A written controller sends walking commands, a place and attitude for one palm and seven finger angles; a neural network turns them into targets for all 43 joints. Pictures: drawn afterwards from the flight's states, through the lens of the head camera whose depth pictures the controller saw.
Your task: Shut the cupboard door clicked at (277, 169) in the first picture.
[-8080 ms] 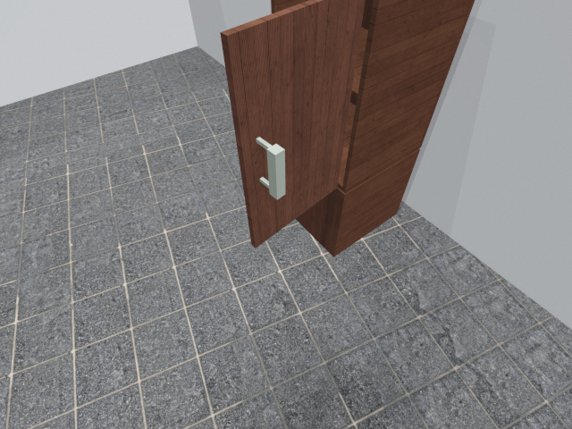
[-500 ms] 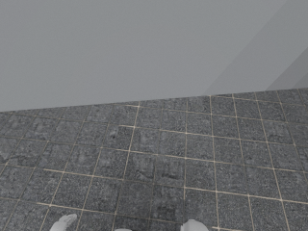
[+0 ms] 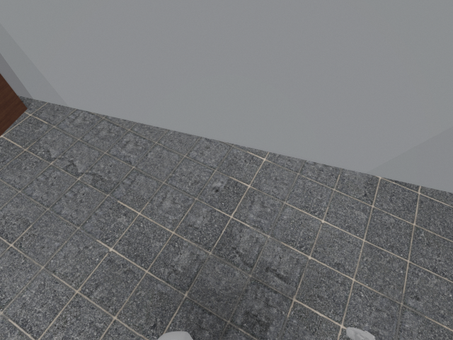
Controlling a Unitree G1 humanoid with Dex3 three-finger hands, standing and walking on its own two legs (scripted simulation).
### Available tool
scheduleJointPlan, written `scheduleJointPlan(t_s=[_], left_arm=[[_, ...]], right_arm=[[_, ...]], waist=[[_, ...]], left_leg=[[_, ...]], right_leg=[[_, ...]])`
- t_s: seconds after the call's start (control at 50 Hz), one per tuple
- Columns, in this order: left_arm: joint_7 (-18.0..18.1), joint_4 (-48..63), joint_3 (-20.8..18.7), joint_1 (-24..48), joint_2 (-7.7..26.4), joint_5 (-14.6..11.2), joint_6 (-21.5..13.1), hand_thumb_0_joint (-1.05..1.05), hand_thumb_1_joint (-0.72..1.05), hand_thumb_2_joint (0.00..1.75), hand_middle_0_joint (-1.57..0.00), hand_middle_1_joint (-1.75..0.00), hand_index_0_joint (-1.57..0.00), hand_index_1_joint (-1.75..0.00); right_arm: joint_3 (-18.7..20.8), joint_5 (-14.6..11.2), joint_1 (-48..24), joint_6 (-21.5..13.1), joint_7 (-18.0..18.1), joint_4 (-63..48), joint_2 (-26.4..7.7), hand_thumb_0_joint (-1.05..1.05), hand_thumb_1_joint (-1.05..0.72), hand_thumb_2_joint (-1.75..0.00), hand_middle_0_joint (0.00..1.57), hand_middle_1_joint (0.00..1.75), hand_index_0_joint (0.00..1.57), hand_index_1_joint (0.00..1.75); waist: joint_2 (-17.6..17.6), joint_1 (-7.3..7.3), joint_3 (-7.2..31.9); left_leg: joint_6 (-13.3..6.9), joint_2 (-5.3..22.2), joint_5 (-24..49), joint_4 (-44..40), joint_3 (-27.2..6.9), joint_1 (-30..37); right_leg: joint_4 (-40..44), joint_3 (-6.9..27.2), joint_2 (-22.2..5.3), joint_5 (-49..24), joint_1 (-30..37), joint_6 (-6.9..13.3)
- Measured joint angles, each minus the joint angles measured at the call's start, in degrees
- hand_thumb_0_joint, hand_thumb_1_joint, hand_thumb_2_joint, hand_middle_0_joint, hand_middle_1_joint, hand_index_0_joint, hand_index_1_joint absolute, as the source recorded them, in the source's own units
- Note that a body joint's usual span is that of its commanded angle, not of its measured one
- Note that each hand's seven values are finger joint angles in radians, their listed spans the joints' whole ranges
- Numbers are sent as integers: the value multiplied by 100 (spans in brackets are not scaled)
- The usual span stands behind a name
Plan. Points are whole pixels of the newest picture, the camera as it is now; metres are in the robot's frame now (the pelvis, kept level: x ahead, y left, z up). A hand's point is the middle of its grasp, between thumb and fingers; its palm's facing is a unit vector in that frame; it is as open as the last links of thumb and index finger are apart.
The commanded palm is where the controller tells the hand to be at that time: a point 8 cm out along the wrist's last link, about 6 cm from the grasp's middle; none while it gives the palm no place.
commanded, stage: walk to a spot facing it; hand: left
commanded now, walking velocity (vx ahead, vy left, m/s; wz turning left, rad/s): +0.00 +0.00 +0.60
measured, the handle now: out of the picture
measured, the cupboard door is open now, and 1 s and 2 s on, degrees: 96 96 96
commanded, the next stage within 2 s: none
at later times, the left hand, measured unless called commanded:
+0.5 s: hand out of the picture +0.12 +0.19 -0.14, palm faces +0.26 -0.93 -0.26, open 7.4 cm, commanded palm none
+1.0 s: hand out of the picture +0.07 +0.23 -0.19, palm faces +0.60 -0.77 -0.19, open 7.4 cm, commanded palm none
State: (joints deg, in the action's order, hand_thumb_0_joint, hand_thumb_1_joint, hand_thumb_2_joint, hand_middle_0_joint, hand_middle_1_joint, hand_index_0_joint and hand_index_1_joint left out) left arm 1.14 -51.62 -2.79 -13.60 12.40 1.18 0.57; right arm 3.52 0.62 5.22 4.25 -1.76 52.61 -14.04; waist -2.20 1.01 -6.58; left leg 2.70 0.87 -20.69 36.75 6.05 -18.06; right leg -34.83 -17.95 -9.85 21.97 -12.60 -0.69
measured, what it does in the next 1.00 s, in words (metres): walks ahead, turning left: left foot, then right foot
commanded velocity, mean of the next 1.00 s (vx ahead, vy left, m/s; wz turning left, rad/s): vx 0.29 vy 0.00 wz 0.53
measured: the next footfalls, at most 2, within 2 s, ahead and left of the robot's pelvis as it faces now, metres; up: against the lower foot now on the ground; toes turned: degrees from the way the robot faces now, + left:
left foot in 0.02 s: +0.03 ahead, +0.11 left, +0.00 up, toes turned +6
right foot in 0.42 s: +0.12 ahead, -0.15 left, +0.00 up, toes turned +9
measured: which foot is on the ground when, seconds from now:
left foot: up 0.00-0.00, down 0.02-0.42, up 0.44-0.86, down 0.88-1.00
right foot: down 0.00-0.02, up 0.04-0.40, down 0.42-0.88, up 0.90-1.00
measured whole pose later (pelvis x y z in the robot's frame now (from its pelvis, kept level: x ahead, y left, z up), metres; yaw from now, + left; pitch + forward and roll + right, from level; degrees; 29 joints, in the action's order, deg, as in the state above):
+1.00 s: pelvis +0.21 +0.09 -0.01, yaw +34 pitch +1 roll +0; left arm -0.5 -60.1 -2.8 -18.6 12.4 0.7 0.0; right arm 1.8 1.2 4.3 -2.7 -0.5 51.8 -12.7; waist -2.5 2.4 -7.0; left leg -6.0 -2.3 -17.0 37.5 8.4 -22.1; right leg -76.6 -3.9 -9.5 22.7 -22.5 -3.3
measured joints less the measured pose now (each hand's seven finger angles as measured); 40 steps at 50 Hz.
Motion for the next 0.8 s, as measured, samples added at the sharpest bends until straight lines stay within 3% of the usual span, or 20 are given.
scheduleJointPlan(t_s=[0.02,0.06,0.14,0.22,0.3,0.4,0.44,0.48,0.52,0.58,0.68,0.8], left_arm=[[-15,-22,-26,-67,44,-21,31,1,91,89,-21,-30,-21,-30],[-14,-128,-68,2,191,-47,187,1,91,89,-21,-30,-21,-29],[-8,-196,-126,212,308,-32,355,1,91,89,-20,-30,-20,-29],[-86,-94,-116,359,279,-24,277,1,91,89,-20,-30,-20,-29],[-168,-14,-90,473,224,-16,208,1,91,89,-20,-30,-20,-29],[-262,109,-47,611,136,-25,68,1,91,89,-20,-30,-20,-29],[-264,163,-29,599,92,2,-86,1,91,89,-20,-30,-20,-29],[-209,170,31,550,-46,1,-170,1,91,89,-20,-30,-21,-29],[-165,132,66,378,-162,-12,-225,1,91,89,-20,-30,-21,-29],[-124,-52,88,76,-263,-28,-283,1,90,89,-20,-30,-21,-29],[-74,-393,78,-332,-269,-12,-385,1,92,89,-21,-30,-21,-29],[-81,-699,89,-805,-223,27,-395,1,91,89,-20,-30,-21,-29]], right_arm=[[-12,13,-4,-60,-11,-67,-17,1,-91,-90,19,30,20,30],[-17,33,-53,-166,19,-136,53,1,-91,-90,19,30,20,30],[-96,53,37,-225,138,-181,127,0,-91,-90,20,30,20,30],[-132,60,229,-262,172,-94,137,0,-91,-90,20,30,20,30],[-132,78,498,-301,131,14,163,0,-91,-90,20,30,20,30],[-67,92,796,-247,95,159,136,1,-90,-90,20,30,20,30],[-14,43,909,-208,101,250,93,1,-90,-90,20,30,20,30],[47,51,932,-127,82,381,-1,1,-91,-90,20,30,20,30],[91,92,906,-77,26,466,-74,1,-91,-90,20,30,20,30],[136,106,791,-71,-53,446,-116,1,-91,-90,20,30,20,30],[135,87,477,-111,-115,316,-109,1,-91,-90,19,30,20,30],[18,99,-86,-160,-160,193,-89,1,-91,-90,19,30,19,30]], waist=[[16,-4,59],[-122,-7,32],[-117,10,36],[19,4,104],[137,-70,211],[319,-227,268],[374,-234,303],[489,-254,280],[496,-234,312],[403,-261,352],[234,-216,244],[145,58,21]], left_leg=[[-188,-3,334,-324,-19,126],[-459,-124,217,-86,-82,-8],[-467,-172,254,-286,-301,79],[-456,-194,486,-710,-522,274],[-392,-195,554,-922,-743,399],[-222,-168,339,-664,-1084,344],[-200,-196,-206,1,-1183,103],[-213,-181,-720,1287,-1055,-371],[-176,-107,-453,2332,-803,-828],[-76,88,205,3007,-538,-1334],[-15,304,692,2547,-356,-1734],[-199,295,666,1021,30,-1563]], right_leg=[[-315,-22,-39,131,-132,-52],[-1393,534,-19,814,-592,-208],[-2821,1333,275,682,-1343,-340],[-2878,1678,359,184,-1609,-393],[-2141,1746,394,90,-1495,-408],[-385,1585,599,-8,-830,-387],[167,1470,652,-451,-531,-214],[70,1211,611,-393,-370,-24],[309,1022,539,-310,-81,28],[875,772,450,-410,372,-2],[1497,285,351,-408,989,-72],[1522,-238,225,28,1533,-333]])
